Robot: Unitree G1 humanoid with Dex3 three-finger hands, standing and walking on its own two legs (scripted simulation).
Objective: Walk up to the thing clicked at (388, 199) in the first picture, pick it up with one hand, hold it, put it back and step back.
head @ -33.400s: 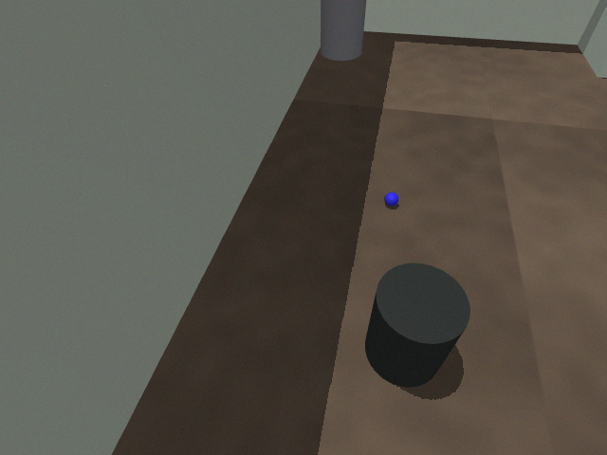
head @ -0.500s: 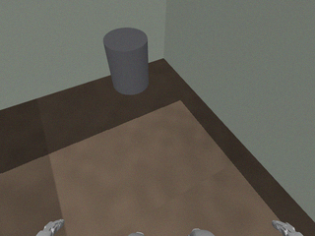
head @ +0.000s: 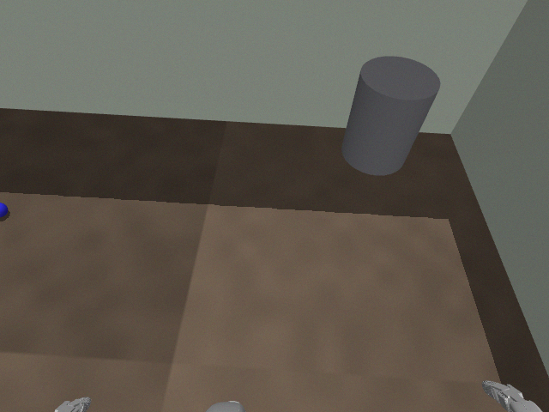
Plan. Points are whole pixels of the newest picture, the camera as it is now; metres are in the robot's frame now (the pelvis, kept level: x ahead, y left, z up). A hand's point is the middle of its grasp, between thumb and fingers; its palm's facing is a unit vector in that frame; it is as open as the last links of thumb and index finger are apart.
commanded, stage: walk up
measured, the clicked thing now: out of the picture +0.87 +1.25 -0.72
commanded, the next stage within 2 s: none
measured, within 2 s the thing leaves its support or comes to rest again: neither
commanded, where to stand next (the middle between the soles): +0.08 +0.00 m, yaw +50 degrees
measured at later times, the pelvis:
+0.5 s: pelvis +0.01 -0.04 +0.01, yaw +26 degrees
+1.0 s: pelvis +0.02 -0.06 -0.02, yaw +42 degrees
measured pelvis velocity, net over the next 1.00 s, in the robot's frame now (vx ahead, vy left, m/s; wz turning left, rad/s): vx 0.02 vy -0.06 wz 0.73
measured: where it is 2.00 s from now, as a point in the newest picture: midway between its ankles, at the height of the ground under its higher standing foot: outside the picture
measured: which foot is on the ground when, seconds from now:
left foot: down 0.00-0.32, up 0.34-0.64, down 0.66-0.98, up 1.00-1.00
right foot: up 0.00-0.28, down 0.30-0.66, up 0.68-0.92, down 0.94-1.00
